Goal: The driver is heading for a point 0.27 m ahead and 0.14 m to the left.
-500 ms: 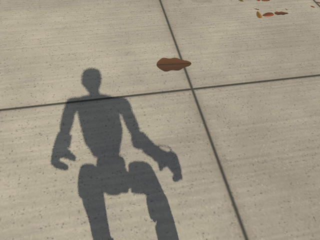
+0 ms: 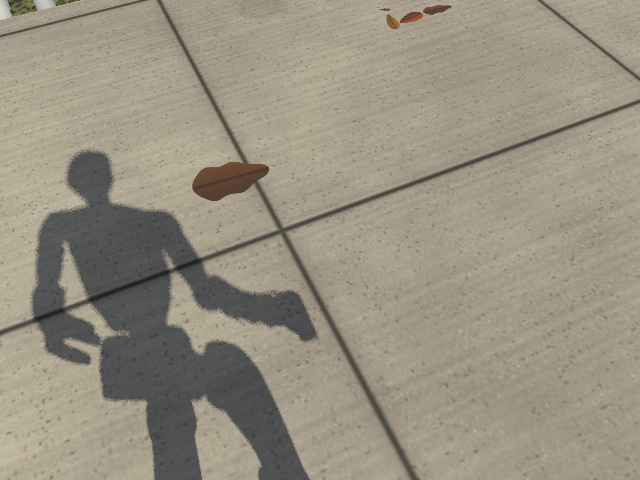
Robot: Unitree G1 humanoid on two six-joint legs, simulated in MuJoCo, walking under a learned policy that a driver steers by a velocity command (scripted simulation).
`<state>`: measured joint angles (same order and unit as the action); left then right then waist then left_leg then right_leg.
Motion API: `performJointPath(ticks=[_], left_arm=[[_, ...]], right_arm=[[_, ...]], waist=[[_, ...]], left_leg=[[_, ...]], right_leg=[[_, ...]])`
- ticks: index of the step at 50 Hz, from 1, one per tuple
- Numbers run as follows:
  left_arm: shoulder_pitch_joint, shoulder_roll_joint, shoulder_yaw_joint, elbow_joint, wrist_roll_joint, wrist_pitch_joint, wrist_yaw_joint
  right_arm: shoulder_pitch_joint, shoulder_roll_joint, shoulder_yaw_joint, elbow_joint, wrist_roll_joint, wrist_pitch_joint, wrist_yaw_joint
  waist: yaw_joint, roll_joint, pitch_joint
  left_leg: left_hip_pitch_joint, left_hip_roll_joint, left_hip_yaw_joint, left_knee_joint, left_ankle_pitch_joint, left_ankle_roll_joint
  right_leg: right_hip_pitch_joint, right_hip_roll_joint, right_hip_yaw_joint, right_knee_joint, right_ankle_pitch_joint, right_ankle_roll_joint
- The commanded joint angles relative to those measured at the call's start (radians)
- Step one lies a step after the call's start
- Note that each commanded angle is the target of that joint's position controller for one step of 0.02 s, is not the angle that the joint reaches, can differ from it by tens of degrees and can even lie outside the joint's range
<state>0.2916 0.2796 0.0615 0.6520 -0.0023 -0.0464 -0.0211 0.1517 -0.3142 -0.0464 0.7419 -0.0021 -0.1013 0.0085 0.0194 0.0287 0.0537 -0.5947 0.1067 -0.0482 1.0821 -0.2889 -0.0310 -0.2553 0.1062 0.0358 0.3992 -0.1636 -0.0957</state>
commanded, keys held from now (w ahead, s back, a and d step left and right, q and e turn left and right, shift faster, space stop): w+q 0.10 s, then no key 0.90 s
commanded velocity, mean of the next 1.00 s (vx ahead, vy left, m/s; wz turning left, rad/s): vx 0.17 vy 0.00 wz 0.00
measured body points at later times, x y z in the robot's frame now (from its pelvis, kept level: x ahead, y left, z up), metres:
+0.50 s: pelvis +0.23 +0.06 -0.01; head +0.26 +0.07 +0.44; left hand +0.32 +0.34 -0.13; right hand +0.38 -0.18 -0.12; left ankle +0.31 +0.16 -0.74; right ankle +0.22 -0.09 -0.70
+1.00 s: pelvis +0.30 +0.04 -0.01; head +0.31 +0.03 +0.44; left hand +0.38 +0.29 -0.14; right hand +0.42 -0.22 -0.14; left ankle +0.31 +0.16 -0.74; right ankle +0.29 -0.09 -0.74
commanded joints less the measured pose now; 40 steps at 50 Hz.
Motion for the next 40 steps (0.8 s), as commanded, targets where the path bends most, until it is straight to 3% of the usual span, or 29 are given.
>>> performJointPath(ticks=[1, 5, 9, 11, 13, 14, 15, 16, 17, 18, 19, 20, 21, 24, 27, 29, 31, 32, 33, 34, 36, 40], left_arm=[[-0.040, 0.139, 0.033, -0.053, 0.004, -0.033, 0.015], [0.000, 0.150, 0.030, -0.006, 0.005, -0.039, 0.019], [0.051, 0.157, 0.028, 0.053, -0.002, -0.026, 0.022], [0.050, 0.163, 0.029, 0.070, -0.003, -0.014, 0.026], [0.011, 0.169, 0.031, 0.075, -0.006, -0.004, 0.033], [0.017, 0.151, 0.024, 0.072, -0.001, -0.003, 0.035], [0.089, 0.098, 0.004, 0.055, 0.025, -0.011, 0.033], [0.236, 0.039, -0.017, 0.095, 0.013, -0.015, 0.025], [0.197, 0.138, 0.003, 0.118, -0.006, -0.006, 0.021], [0.096, 0.158, 0.012, 0.089, -0.025, 0.008, 0.023], [0.025, 0.147, 0.010, 0.075, -0.018, 0.025, 0.032], [-0.002, 0.133, 0.012, 0.070, -0.009, 0.044, 0.042], [0.013, 0.110, 0.009, 0.073, -0.006, 0.061, 0.048], [0.067, 0.058, -0.003, 0.108, 0.007, 0.073, 0.065], [0.051, 0.066, 0.000, 0.128, 0.009, 0.072, 0.062], [0.034, 0.059, 0.000, 0.136, 0.022, 0.072, 0.058], [-0.009, 0.086, 0.001, 0.111, 0.038, 0.069, 0.061], [-0.042, 0.157, 0.019, 0.117, 0.025, 0.068, 0.066], [-0.052, 0.124, 0.017, 0.126, 0.022, 0.060, 0.063], [-0.062, 0.086, 0.006, 0.131, 0.026, 0.050, 0.061], [-0.077, 0.063, 0.000, 0.139, 0.024, 0.030, 0.057], [-0.044, 0.071, 0.001, 0.172, 0.011, 0.014, 0.057]], right_arm=[[0.039, -0.058, -0.012, -0.030, -0.004, 0.014, -0.001], [-0.079, -0.035, 0.003, -0.048, 0.012, 0.010, 0.014], [-0.160, -0.041, 0.000, -0.083, 0.000, -0.004, 0.033], [-0.135, -0.056, -0.008, -0.082, -0.006, -0.008, 0.044], [-0.015, -0.086, -0.024, -0.048, -0.015, -0.009, 0.042], [0.070, -0.126, -0.038, -0.025, -0.023, -0.013, 0.035], [0.155, -0.195, -0.045, -0.022, -0.043, -0.013, 0.027], [0.184, -0.152, -0.031, -0.009, -0.042, 0.001, 0.024], [0.208, -0.102, -0.022, -0.009, -0.009, 0.018, 0.027], [0.123, -0.097, -0.019, -0.017, 0.004, 0.030, 0.024], [0.049, -0.069, -0.009, -0.026, 0.002, 0.040, 0.019], [-0.011, -0.046, 0.001, -0.032, -0.004, 0.047, 0.015], [-0.046, -0.047, 0.002, -0.030, -0.015, 0.053, 0.014], [-0.087, -0.053, -0.004, -0.020, -0.028, 0.057, 0.009], [-0.084, -0.060, -0.005, 0.003, -0.016, 0.066, 0.000], [-0.098, -0.044, 0.004, 0.014, -0.010, 0.076, -0.001], [-0.063, -0.006, 0.020, 0.039, -0.019, 0.078, 0.003], [-0.022, -0.020, 0.012, 0.042, -0.020, 0.080, 0.003], [-0.037, -0.028, 0.011, 0.049, -0.022, 0.083, -0.002], [-0.039, -0.026, 0.010, 0.052, -0.018, 0.085, -0.007], [-0.022, -0.017, 0.011, 0.071, -0.018, 0.091, -0.016], [-0.023, -0.010, 0.010, 0.100, -0.012, 0.088, -0.016]], waist=[[-0.027, -0.077, -0.078], [0.033, -0.084, -0.030], [0.059, -0.079, -0.006], [0.039, -0.097, -0.034], [-0.037, -0.110, -0.095], [-0.074, -0.070, -0.165], [-0.064, 0.065, -0.319], [-0.037, 0.255, -0.483], [-0.085, 0.135, -0.518], [-0.077, 0.082, -0.376], [-0.062, 0.027, -0.267], [-0.034, 0.020, -0.195], [-0.002, 0.059, -0.160], [0.019, 0.115, -0.167], [0.011, 0.089, -0.196], [0.021, 0.076, -0.155], [0.005, 0.031, -0.083], [-0.052, -0.076, -0.034], [-0.037, -0.108, -0.020], [-0.040, -0.122, -0.018], [-0.044, -0.128, -0.030], [-0.028, -0.076, -0.082]], left_leg=[[-0.041, 0.035, 0.009, -0.114, 0.152, -0.027], [-0.001, 0.007, 0.029, -0.371, 0.428, -0.004], [0.030, -0.047, 0.044, -0.521, 0.451, 0.031], [0.055, -0.070, 0.041, -0.559, 0.378, 0.058], [0.198, -0.113, 0.065, -0.614, 0.360, 0.093], [0.357, -0.089, 0.056, -0.633, 0.590, 0.119], [0.689, 0.109, -0.132, -0.521, 1.026, 0.217], [0.917, 0.320, -0.423, -0.542, 1.164, 0.399], [0.885, 0.279, -0.451, -0.587, 0.951, 0.384], [0.770, 0.245, -0.365, -0.634, 0.745, 0.342], [0.628, 0.201, -0.308, -0.683, 0.600, 0.307], [0.486, 0.176, -0.265, -0.728, 0.485, 0.285], [0.366, 0.137, -0.221, -0.772, 0.391, 0.261], [0.253, 0.087, -0.122, -0.803, 0.385, 0.257], [0.246, 0.090, -0.115, -0.810, 0.182, 0.246], [0.184, 0.055, -0.104, -0.815, -0.089, 0.197], [0.148, 0.000, -0.088, -0.785, -0.257, 0.109], [0.183, -0.064, -0.030, -0.761, -0.219, 0.075], [0.270, -0.081, 0.003, -0.712, -0.143, 0.058], [0.315, -0.081, 0.009, -0.682, -0.087, 0.059], [0.340, -0.080, 0.015, -0.655, 0.000, 0.070], [0.368, -0.078, 0.021, -0.628, 0.172, 0.072]], right_leg=[[0.050, -0.270, 0.184, -0.199, 0.323, -0.187], [0.052, -0.241, 0.074, -0.229, 0.208, -0.126], [0.143, -0.265, 0.067, -0.145, 0.384, -0.100], [0.214, -0.287, 0.088, -0.070, 0.460, -0.079], [0.242, -0.263, 0.084, 0.071, 0.622, -0.041], [0.210, -0.201, 0.051, 0.219, 0.609, -0.001], [-0.007, -0.125, 0.030, 0.492, 0.271, 0.058], [-0.224, -0.020, 0.044, 0.802, -0.502, 0.128], [-0.247, -0.046, 0.140, 0.870, -0.542, 0.133], [-0.321, -0.093, 0.107, 0.878, -0.488, 0.141], [-0.333, -0.127, 0.071, 0.823, -0.433, 0.147], [-0.294, -0.159, 0.067, 0.746, -0.384, 0.150], [-0.208, -0.175, 0.054, 0.648, -0.351, 0.152], [-0.044, -0.160, 0.009, 0.431, -0.287, 0.160], [0.052, -0.159, -0.002, 0.274, -0.097, 0.144], [0.128, -0.143, -0.023, 0.160, -0.009, 0.122], [0.123, -0.210, 0.058, 0.043, -0.011, 0.083], [0.010, -0.214, 0.074, 0.034, -0.167, 0.057], [-0.086, -0.192, 0.065, 0.003, -0.286, 0.057], [-0.116, -0.188, 0.064, -0.017, -0.285, 0.071], [-0.094, -0.183, 0.056, -0.010, -0.173, 0.092], [-0.009, -0.177, 0.042, 0.045, 0.024, 0.091]])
